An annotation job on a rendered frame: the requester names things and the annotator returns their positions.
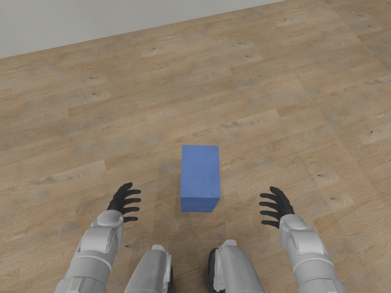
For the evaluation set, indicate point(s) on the right robot foot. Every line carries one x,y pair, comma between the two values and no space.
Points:
211,262

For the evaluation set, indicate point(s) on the right robot forearm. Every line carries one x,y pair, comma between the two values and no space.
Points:
310,261

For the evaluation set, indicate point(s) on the right robot hand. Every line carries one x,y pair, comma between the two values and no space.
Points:
283,206

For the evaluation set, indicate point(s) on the left robot forearm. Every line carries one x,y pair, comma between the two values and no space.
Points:
94,257

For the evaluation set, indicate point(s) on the left robot hand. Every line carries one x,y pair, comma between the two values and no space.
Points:
119,201

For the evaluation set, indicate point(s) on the robot right thigh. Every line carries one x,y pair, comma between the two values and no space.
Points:
234,266

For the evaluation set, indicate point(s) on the carton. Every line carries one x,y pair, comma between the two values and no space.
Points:
200,178

